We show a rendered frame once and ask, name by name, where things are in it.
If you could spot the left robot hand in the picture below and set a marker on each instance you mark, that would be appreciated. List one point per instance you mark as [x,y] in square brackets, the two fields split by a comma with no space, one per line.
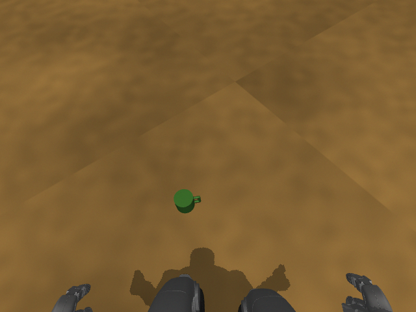
[68,302]

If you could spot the right robot hand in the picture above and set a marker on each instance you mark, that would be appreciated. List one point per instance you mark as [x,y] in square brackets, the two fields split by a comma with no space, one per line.
[373,297]

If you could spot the mug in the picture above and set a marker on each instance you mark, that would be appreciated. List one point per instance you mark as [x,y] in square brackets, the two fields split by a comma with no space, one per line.
[184,200]

